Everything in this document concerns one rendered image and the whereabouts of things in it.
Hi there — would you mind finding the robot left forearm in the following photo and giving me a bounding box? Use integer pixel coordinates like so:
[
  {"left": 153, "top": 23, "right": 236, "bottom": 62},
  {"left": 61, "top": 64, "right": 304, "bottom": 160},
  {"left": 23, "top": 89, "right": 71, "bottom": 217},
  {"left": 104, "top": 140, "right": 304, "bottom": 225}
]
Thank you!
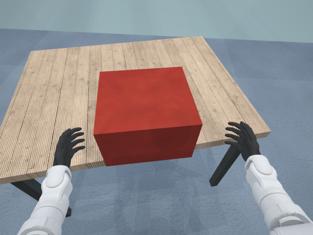
[{"left": 17, "top": 165, "right": 72, "bottom": 235}]

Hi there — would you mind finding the right robot upper arm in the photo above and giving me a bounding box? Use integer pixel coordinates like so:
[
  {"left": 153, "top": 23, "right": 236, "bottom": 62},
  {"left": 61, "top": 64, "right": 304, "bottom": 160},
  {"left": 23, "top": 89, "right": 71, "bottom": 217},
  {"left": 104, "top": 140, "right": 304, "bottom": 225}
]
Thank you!
[{"left": 269, "top": 223, "right": 313, "bottom": 235}]

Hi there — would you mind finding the left robot hand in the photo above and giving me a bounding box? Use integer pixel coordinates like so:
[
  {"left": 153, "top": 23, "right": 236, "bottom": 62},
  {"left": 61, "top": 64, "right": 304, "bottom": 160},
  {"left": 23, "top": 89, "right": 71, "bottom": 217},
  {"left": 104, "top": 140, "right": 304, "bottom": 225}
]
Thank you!
[{"left": 53, "top": 127, "right": 85, "bottom": 168}]

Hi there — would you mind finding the right robot hand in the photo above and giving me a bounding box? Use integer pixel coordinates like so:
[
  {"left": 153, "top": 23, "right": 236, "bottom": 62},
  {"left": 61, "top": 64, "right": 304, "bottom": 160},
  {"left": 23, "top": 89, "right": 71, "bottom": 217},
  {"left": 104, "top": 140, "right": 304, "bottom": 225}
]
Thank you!
[{"left": 225, "top": 121, "right": 261, "bottom": 162}]

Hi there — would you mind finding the robot right forearm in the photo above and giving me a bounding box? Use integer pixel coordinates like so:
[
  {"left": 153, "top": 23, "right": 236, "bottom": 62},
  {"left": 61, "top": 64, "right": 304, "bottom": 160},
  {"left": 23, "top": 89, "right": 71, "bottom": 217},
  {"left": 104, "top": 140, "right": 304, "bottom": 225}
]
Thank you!
[{"left": 245, "top": 155, "right": 313, "bottom": 231}]

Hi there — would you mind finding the table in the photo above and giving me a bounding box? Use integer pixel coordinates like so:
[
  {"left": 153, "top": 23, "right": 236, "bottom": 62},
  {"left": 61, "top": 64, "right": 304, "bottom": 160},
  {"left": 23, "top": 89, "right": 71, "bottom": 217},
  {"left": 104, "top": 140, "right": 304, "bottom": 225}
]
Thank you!
[{"left": 0, "top": 36, "right": 271, "bottom": 217}]

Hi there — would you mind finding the carton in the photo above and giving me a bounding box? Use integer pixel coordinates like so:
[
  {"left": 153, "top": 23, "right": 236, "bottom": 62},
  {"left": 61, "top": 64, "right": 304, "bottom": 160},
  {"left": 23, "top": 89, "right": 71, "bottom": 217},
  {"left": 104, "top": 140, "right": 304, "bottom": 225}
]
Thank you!
[{"left": 93, "top": 67, "right": 202, "bottom": 166}]

